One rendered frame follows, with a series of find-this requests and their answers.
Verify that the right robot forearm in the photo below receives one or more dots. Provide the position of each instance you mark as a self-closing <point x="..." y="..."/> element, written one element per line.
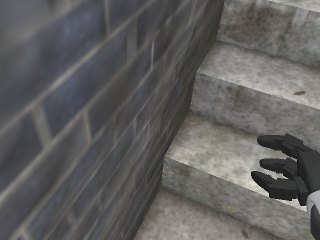
<point x="313" y="211"/>

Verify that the robot right hand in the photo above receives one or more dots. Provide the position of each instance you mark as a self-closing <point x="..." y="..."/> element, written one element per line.
<point x="303" y="175"/>

